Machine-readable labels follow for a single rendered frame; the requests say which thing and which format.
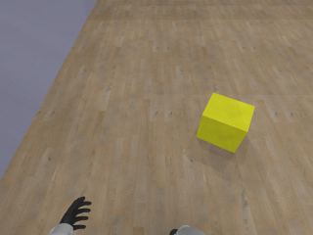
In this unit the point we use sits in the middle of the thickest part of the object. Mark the right robot shin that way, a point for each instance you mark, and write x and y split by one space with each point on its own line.
184 226

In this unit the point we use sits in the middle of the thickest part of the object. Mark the carton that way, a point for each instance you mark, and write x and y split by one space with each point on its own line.
225 122

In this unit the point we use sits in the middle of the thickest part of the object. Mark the left robot hand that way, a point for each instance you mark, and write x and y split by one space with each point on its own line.
70 217

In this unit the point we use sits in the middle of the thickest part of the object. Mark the left robot forearm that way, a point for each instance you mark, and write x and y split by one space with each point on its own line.
62 229

